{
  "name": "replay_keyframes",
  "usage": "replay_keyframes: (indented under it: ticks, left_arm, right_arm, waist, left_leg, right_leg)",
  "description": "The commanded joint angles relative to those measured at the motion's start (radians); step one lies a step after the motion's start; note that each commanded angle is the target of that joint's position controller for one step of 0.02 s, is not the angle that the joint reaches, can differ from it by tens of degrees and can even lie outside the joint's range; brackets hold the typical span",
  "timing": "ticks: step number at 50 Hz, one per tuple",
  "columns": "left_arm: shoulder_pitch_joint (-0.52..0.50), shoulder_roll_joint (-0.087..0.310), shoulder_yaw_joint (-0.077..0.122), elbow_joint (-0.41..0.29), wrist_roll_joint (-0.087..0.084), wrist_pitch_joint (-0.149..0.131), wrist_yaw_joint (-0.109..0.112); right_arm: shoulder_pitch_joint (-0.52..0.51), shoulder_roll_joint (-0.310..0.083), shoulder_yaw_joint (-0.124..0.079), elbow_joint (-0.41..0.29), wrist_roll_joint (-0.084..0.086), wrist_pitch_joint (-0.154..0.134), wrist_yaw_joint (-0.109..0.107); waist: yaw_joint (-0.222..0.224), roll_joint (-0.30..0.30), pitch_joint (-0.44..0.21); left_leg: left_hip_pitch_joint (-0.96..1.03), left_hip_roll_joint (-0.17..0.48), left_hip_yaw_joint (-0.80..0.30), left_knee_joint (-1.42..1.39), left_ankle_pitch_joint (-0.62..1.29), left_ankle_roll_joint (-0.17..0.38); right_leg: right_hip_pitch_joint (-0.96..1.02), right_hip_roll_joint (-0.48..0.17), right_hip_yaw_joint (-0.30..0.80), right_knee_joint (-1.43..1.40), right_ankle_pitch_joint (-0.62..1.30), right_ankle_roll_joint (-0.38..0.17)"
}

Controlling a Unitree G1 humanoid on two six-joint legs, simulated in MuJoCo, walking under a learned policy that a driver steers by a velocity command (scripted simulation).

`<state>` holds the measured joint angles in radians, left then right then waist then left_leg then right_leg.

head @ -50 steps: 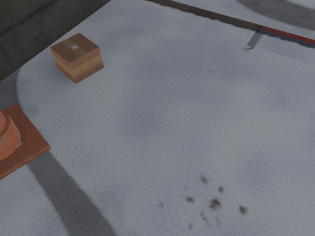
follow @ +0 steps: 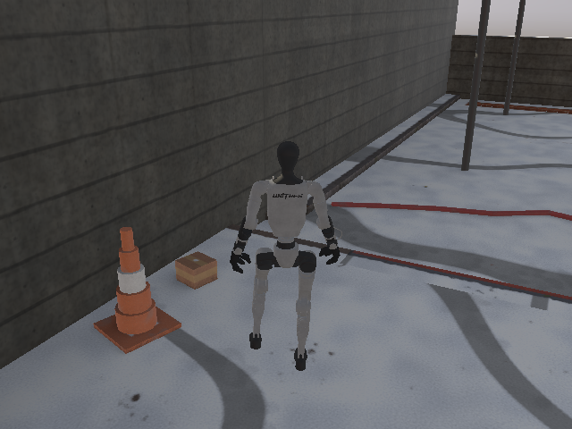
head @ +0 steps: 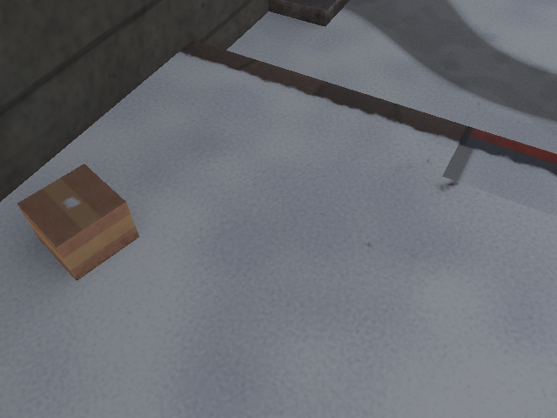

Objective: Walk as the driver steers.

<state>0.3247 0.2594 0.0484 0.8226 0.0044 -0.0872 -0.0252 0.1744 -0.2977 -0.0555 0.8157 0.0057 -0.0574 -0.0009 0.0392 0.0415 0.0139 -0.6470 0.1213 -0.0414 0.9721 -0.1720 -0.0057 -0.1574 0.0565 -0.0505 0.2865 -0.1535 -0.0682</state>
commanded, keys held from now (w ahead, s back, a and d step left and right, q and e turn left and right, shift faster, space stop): w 0.04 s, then w+e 0.96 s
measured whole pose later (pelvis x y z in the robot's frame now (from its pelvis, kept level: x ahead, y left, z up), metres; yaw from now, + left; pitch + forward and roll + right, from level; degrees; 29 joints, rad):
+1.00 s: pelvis +0.49 -0.08 +0.00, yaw -29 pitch +1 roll +1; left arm 0.31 0.27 0.07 0.72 -0.01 -0.05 -0.02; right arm 0.11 -0.31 -0.07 0.78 -0.01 -0.10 0.00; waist 0.03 0.02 0.06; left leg -0.59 0.10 -0.06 1.06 -0.28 -0.03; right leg -0.24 0.10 0.04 0.39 -0.17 -0.10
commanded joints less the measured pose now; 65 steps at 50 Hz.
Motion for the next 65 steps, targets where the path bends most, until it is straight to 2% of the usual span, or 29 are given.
replay_keyframes:
  ticks: [1, 5, 8, 10, 12, 13, 14, 15, 16, 18, 20, 23, 27, 34, 37, 39, 40, 41, 42, 43, 44, 45, 46, 50, 55, 59, 62, 64, 65]
  left_arm:
    - [-0.044, 0.156, 0.036, -0.056, -0.005, -0.015, 0.014]
    - [0.034, 0.18, 0.041, -0.013, -0.021, -0.002, 0.022]
    - [0.062, 0.19, 0.047, 0.008, -0.029, 0.013, 0.029]
    - [0.052, 0.2, 0.053, 0.012, -0.03, 0.022, 0.035]
    - [0.03, 0.189, 0.049, 0.01, -0.028, 0.03, 0.038]
    - [0.03, 0.139, 0.031, -0.001, -0.017, 0.029, 0.036]
    - [0.103, 0.045, 0.004, -0.035, -0.007, 0.018, 0.035]
    - [0.137, 0.052, 0.002, -0.038, -0.029, 0.002, 0.035]
    - [0.079, 0.153, 0.03, -0.038, -0.05, 0.0, 0.034]
    - [-0.011, 0.149, 0.038, -0.057, -0.043, 0.011, 0.037]
    - [0.003, 0.117, 0.044, -0.056, -0.037, 0.037, 0.034]
    - [-0.019, 0.081, 0.042, -0.078, -0.033, 0.061, 0.033]
    - [-0.102, 0.067, 0.037, -0.114, -0.028, 0.06, 0.019]
    - [-0.302, 0.058, 0.024, -0.207, -0.026, 0.059, -0.024]
    - [-0.255, 0.1, 0.045, -0.222, -0.023, 0.066, -0.031]
    - [0.01, 0.184, 0.096, -0.154, -0.027, 0.071, -0.018]
    - [0.15, 0.282, 0.13, -0.123, -0.031, 0.081, 0.005]
    - [0.087, 0.362, 0.129, -0.147, -0.033, 0.064, 0.003]
    - [0.103, 0.268, 0.101, -0.168, -0.029, 0.046, -0.008]
    - [0.069, 0.223, 0.087, -0.16, -0.021, 0.03, -0.011]
    - [0.011, 0.197, 0.078, -0.167, -0.024, 0.024, -0.01]
    - [-0.055, 0.166, 0.068, -0.18, -0.02, 0.024, -0.006]
    - [-0.089, 0.146, 0.059, -0.198, -0.008, 0.024, -0.001]
    - [-0.063, 0.178, 0.066, -0.192, -0.015, 0.016, 0.023]
    - [0.007, 0.189, 0.07, -0.163, -0.024, 0.027, 0.042]
    - [0.061, 0.172, 0.066, -0.127, -0.027, 0.031, 0.044]
    - [0.066, 0.172, 0.066, -0.11, -0.021, 0.04, 0.048]
    - [0.043, 0.148, 0.056, -0.116, -0.018, 0.046, 0.044]
    - [0.038, 0.113, 0.038, -0.136, -0.005, 0.045, 0.042]
  right_arm:
    - [-0.023, -0.036, -0.007, -0.056, -0.004, -0.009, 0.003]
    - [-0.165, -0.024, 0.001, -0.1, 0.001, -0.022, 0.016]
    - [-0.222, -0.041, -0.001, -0.128, 0.007, -0.037, 0.032]
    - [-0.194, -0.071, -0.01, -0.126, 0.008, -0.048, 0.037]
    - [-0.051, -0.112, -0.033, -0.086, 0.005, -0.056, 0.03]
    - [0.105, -0.167, -0.055, -0.053, -0.007, -0.06, 0.02]
    - [0.231, -0.264, -0.08, -0.041, -0.025, -0.054, 0.01]
    - [0.259, -0.227, -0.071, -0.031, -0.018, -0.044, 0.014]
    - [0.2, -0.148, -0.048, -0.042, -0.01, -0.043, 0.013]
    - [0.076, -0.077, -0.026, -0.049, -0.007, -0.042, 0.013]
    - [0.01, -0.049, -0.02, -0.045, -0.017, -0.05, 0.014]
    - [0.006, -0.076, -0.033, -0.025, -0.022, -0.064, 0.007]
    - [0.031, -0.105, -0.043, 0.0, -0.021, -0.057, -0.006]
    - [0.11, -0.163, -0.063, 0.034, 0.008, -0.02, -0.013]
    - [0.092, -0.202, -0.076, 0.031, 0.024, 0.0, -0.016]
    - [0.069, -0.196, -0.072, 0.022, 0.031, 0.013, -0.019]
    - [0.093, -0.135, -0.049, 0.0, -0.004, 0.006, -0.019]
    - [0.16, -0.01, -0.009, -0.058, -0.029, -0.026, -0.007]
    - [0.039, -0.102, -0.024, -0.068, 0.014, -0.061, 0.005]
    - [-0.027, -0.13, -0.031, -0.094, 0.042, -0.079, 0.01]
    - [-0.026, -0.118, -0.028, -0.084, 0.026, -0.087, 0.003]
    - [-0.018, -0.124, -0.035, -0.072, 0.001, -0.086, -0.003]
    - [0.003, -0.129, -0.04, -0.068, -0.004, -0.074, -0.001]
    - [-0.036, -0.087, -0.034, -0.09, -0.022, -0.039, -0.003]
    - [-0.211, -0.049, -0.015, -0.143, -0.011, -0.045, 0.011]
    - [-0.258, -0.071, -0.016, -0.165, -0.001, -0.062, 0.032]
    - [-0.221, -0.098, -0.025, -0.164, -0.002, -0.074, 0.039]
    - [-0.064, -0.138, -0.048, -0.124, -0.012, -0.082, 0.031]
    - [0.091, -0.185, -0.06, -0.108, -0.027, -0.085, 0.027]
  waist:
    - [-0.025, -0.102, 0.008]
    - [0.026, -0.095, 0.041]
    - [0.032, -0.105, 0.054]
    - [0.003, -0.124, 0.038]
    - [-0.077, -0.127, -0.037]
    - [-0.141, -0.089, -0.162]
    - [-0.145, 0.122, -0.324]
    - [-0.141, 0.282, -0.394]
    - [-0.144, 0.161, -0.254]
    - [-0.097, 0.071, -0.09]
    - [-0.049, 0.102, -0.028]
    - [-0.032, 0.053, -0.001]
    - [-0.05, 0.023, 0.022]
    - [-0.113, 0.004, 0.087]
    - [-0.058, 0.043, 0.029]
    - [0.09, 0.02, -0.115]
    - [0.127, -0.134, -0.199]
    - [-0.003, -0.333, -0.291]
    - [0.078, -0.185, -0.329]
    - [0.071, -0.149, -0.197]
    - [0.027, -0.072, -0.133]
    - [-0.013, -0.06, -0.09]
    - [-0.043, -0.082, -0.081]
    - [-0.052, -0.074, -0.045]
    - [0.015, -0.119, -0.001]
    - [0.041, -0.132, 0.006]
    - [0.018, -0.166, 0.009]
    - [-0.064, -0.164, -0.075]
    - [-0.131, -0.088, -0.22]
  left_leg:
    - [-0.02, 0.015, -0.008, -0.155, 0.167, -0.014]
    - [0.034, -0.031, 0.014, -0.352, 0.257, -0.019]
    - [0.052, -0.052, -0.002, -0.439, 0.212, -0.009]
    - [0.12, -0.064, -0.008, -0.479, 0.151, 0.008]
    - [0.34, -0.094, 0.029, -0.53, 0.104, 0.041]
    - [0.594, -0.02, -0.028, -0.493, 0.127, 0.086]
    - [0.977, 0.226, -0.353, -0.496, 0.076, 0.195]
    - [1.036, 0.316, -0.658, -0.633, -0.097, 0.274]
    - [0.92, 0.283, -0.551, -0.661, -0.197, 0.233]
    - [0.673, 0.206, -0.317, -0.721, -0.131, 0.181]
    - [0.527, 0.157, -0.173, -0.789, -0.029, 0.163]
    - [0.489, 0.156, -0.047, -0.835, 0.118, 0.185]
    - [0.535, 0.14, 0.088, -0.847, 0.205, 0.178]
    - [0.695, 0.183, 0.203, -0.807, 0.265, 0.148]
    - [0.75, 0.186, 0.249, -0.638, 0.664, 0.118]
    - [0.647, 0.126, 0.296, -0.27, 0.788, 0.07]
    - [0.371, 0.072, 0.299, 0.059, 0.382, 0.017]
    - [-0.029, -0.142, 0.137, 0.352, -0.431, -0.033]
    - [-0.129, -0.118, -0.041, 0.425, -0.415, -0.012]
    - [-0.195, -0.079, -0.03, 0.394, -0.315, 0.014]
    - [-0.147, -0.034, -0.034, 0.313, -0.229, 0.024]
    - [-0.076, -0.006, -0.036, 0.228, -0.177, 0.018]
    - [-0.011, 0.011, -0.045, 0.189, -0.14, 0.013]
    - [0.016, -0.015, -0.016, 0.006, -0.021, -0.047]
    - [0.08, -0.083, -0.011, -0.346, 0.252, -0.064]
    - [0.111, -0.094, -0.024, -0.452, 0.279, -0.036]
    - [0.148, -0.1, -0.011, -0.484, 0.157, 0.009]
    - [0.375, -0.116, 0.022, -0.532, 0.145, 0.066]
    - [0.637, 0.023, -0.12, -0.492, 0.163, 0.133]
  right_leg:
    - [0.002, -0.253, 0.159, -0.166, 0.191, -0.155]
    - [0.025, -0.249, 0.152, -0.15, 0.143, -0.141]
    - [0.086, -0.281, 0.199, -0.092, 0.123, -0.134]
    - [0.112, -0.302, 0.24, -0.041, 0.136, -0.116]
    - [0.089, -0.258, 0.226, 0.107, 0.269, -0.081]
    - [-0.015, -0.194, 0.181, 0.327, 0.234, -0.047]
    - [-0.354, -0.054, 0.084, 0.7, -0.088, 0.026]
    - [-0.542, -0.015, 0.154, 0.903, -0.453, 0.044]
    - [-0.615, -0.076, 0.198, 0.993, -0.398, 0.039]
    - [-0.588, -0.152, 0.159, 0.949, -0.238, 0.038]
    - [-0.499, -0.193, 0.16, 0.888, -0.149, 0.046]
    - [-0.513, -0.201, 0.157, 0.846, -0.063, 0.063]
    - [-0.545, -0.195, 0.139, 0.646, 0.11, 0.072]
    - [-0.539, -0.167, 0.033, 0.387, 0.111, 0.025]
    - [-0.404, -0.091, -0.043, 0.363, -0.035, -0.029]
    - [-0.029, 0.006, -0.078, 0.277, 0.005, -0.093]
    - [0.269, -0.14, 0.173, 0.251, 0.023, -0.158]
    - [0.511, -0.355, 0.757, 0.101, -0.193, -0.339]
    - [0.518, -0.387, 0.839, -0.008, -0.241, -0.326]
    - [0.426, -0.364, 0.701, -0.011, -0.153, -0.284]
    - [0.288, -0.318, 0.582, -0.002, -0.051, -0.249]
    - [0.163, -0.278, 0.49, -0.01, 0.046, -0.225]
    - [0.087, -0.255, 0.448, -0.032, 0.106, -0.218]
    - [-0.028, -0.211, 0.35, -0.074, 0.245, -0.224]
    - [-0.073, -0.151, 0.303, -0.06, 0.116, -0.157]
    - [0.009, -0.198, 0.359, 0.002, 0.073, -0.143]
    - [0.094, -0.239, 0.409, 0.072, 0.163, -0.126]
    - [0.091, -0.174, 0.368, 0.247, 0.383, -0.088]
    - [-0.03, -0.117, 0.311, 0.502, 0.274, -0.051]
Keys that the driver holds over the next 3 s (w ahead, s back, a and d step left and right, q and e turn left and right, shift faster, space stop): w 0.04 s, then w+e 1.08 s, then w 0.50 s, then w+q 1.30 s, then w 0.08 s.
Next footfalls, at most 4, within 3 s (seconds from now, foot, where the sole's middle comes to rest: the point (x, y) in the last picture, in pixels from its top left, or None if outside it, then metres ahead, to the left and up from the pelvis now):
0.26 left None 0.31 0.16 -0.78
0.78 right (379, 411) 0.52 -0.16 -0.78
1.28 left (359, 283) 0.87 -0.13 -0.78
1.80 right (488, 268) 0.93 -0.50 -0.78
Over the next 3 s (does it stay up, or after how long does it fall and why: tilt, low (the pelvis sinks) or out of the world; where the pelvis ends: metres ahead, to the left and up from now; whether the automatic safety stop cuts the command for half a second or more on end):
stays up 1.43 -0.50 -0.02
